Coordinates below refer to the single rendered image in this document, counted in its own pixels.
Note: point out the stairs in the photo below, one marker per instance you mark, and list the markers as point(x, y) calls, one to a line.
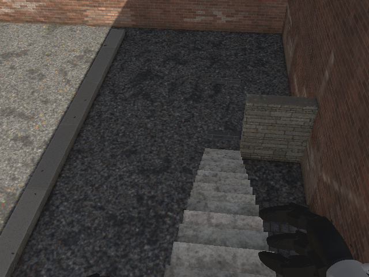
point(221, 233)

